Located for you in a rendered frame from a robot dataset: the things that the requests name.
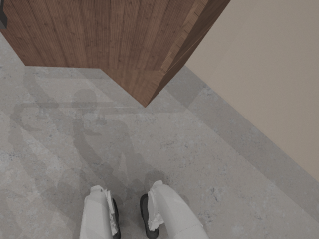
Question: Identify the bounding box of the robot thigh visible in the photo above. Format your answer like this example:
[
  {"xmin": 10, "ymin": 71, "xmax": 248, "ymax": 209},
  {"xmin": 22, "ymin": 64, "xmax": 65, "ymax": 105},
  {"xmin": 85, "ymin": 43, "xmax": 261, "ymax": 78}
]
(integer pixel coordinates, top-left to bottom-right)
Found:
[
  {"xmin": 79, "ymin": 189, "xmax": 115, "ymax": 239},
  {"xmin": 148, "ymin": 184, "xmax": 210, "ymax": 239}
]

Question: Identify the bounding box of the robot right thigh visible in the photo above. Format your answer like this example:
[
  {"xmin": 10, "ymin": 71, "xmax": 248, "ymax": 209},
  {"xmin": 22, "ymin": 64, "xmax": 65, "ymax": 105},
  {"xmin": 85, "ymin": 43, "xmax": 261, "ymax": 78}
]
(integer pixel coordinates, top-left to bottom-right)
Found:
[{"xmin": 148, "ymin": 184, "xmax": 210, "ymax": 239}]

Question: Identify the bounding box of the robot left thigh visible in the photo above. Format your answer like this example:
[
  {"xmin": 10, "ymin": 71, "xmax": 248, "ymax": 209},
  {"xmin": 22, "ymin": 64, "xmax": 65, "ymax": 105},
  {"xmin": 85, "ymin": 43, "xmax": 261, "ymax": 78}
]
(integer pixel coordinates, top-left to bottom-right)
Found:
[{"xmin": 79, "ymin": 189, "xmax": 115, "ymax": 239}]

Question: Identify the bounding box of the cupboard door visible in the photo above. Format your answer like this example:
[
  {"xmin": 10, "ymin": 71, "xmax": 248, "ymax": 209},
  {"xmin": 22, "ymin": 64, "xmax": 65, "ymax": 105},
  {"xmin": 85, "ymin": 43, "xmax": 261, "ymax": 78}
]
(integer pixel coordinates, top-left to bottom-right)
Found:
[{"xmin": 0, "ymin": 0, "xmax": 195, "ymax": 71}]

